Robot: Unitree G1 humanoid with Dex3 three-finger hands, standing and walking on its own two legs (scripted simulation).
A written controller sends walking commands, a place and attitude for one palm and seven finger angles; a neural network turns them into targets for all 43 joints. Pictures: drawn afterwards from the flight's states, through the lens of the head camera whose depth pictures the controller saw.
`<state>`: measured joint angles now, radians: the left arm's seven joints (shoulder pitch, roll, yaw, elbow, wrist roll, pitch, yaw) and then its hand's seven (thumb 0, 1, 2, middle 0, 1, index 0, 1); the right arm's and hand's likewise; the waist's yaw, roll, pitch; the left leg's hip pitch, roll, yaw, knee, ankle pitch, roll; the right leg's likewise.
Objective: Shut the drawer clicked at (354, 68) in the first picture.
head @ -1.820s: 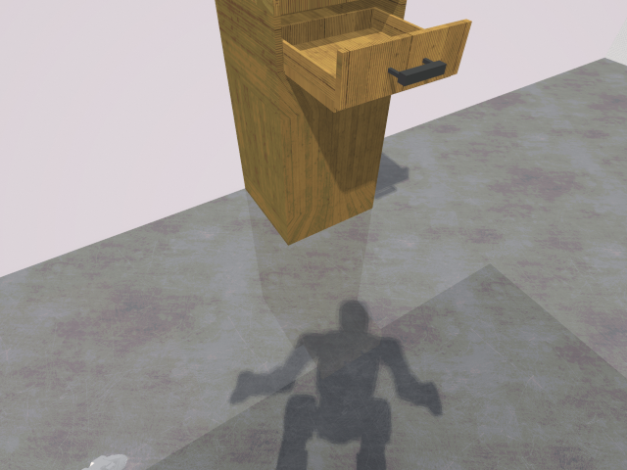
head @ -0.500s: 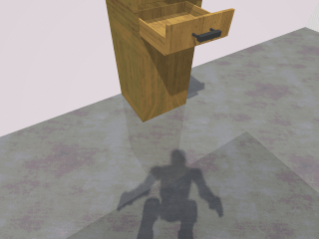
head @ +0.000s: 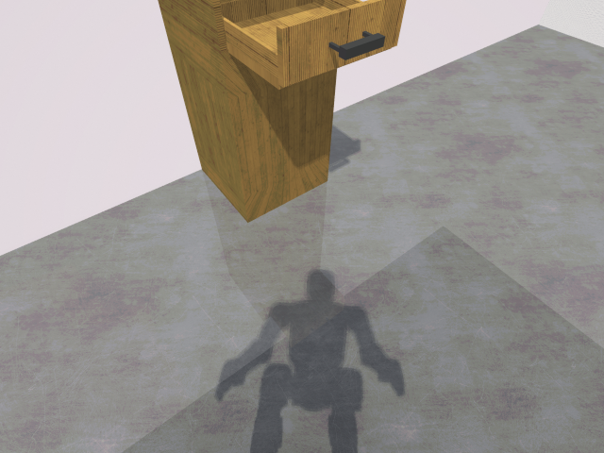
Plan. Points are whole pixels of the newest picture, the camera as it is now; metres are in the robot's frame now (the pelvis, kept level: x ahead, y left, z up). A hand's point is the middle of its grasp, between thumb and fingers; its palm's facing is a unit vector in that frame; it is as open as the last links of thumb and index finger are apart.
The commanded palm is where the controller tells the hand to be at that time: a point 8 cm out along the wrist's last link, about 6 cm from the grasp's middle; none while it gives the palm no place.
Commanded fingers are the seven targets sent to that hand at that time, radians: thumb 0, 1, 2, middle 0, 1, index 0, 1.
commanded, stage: walk to a spot facing it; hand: left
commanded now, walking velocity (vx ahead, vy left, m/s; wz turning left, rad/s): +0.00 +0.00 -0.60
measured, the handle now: (356, 43) +1.03 -0.06 +0.07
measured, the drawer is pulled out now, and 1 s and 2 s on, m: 0.28 0.28 0.28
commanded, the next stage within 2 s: none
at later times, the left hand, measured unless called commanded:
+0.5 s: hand out of the picture +0.03 +0.21 -0.17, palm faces -0.15 -0.96 -0.24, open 7.4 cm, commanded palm none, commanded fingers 0.00 0.90 0.90 -0.20 -0.30 -0.20 -0.30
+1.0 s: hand (283, 406) +0.22 +0.05 -0.18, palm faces -0.62 -0.77 -0.13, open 7.4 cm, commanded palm none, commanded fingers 0.00 0.90 0.90 -0.20 -0.30 -0.20 -0.30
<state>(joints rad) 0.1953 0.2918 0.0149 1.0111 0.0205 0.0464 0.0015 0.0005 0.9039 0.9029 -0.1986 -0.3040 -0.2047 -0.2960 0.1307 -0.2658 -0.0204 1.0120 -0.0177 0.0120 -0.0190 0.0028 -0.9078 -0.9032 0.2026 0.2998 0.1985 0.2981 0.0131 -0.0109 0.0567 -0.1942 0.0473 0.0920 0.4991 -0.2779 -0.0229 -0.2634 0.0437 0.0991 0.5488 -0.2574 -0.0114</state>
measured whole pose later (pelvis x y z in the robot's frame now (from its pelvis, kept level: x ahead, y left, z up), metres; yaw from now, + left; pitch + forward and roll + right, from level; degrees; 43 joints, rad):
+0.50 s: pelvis -0.04 +0.01 +0.00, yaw -13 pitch +2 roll +0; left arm 0.28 0.23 0.06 0.90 0.03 0.05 0.00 0.00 0.90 0.90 -0.20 -0.30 -0.21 -0.30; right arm 0.12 -0.24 -0.06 0.89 -0.01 0.02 -0.02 0.00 -0.91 -0.90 0.20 0.30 0.20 0.30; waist 0.05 -0.03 0.03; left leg -0.26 -0.02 -0.04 0.62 -0.44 -0.01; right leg -0.38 0.14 0.26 0.45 -0.08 0.00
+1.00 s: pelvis +0.03 -0.04 -0.01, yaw -34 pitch +1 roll -2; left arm 0.13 0.22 0.06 0.93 0.03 0.05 -0.06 0.01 0.91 0.90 -0.19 -0.30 -0.20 -0.30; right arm 0.53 -0.15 -0.02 1.06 -0.04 -0.07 -0.03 0.00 -0.91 -0.90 0.20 0.30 0.20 0.30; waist -0.07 -0.03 0.08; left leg 0.11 0.11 0.30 0.35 -0.45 -0.05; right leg -0.60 -0.07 -0.11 0.82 -0.23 -0.01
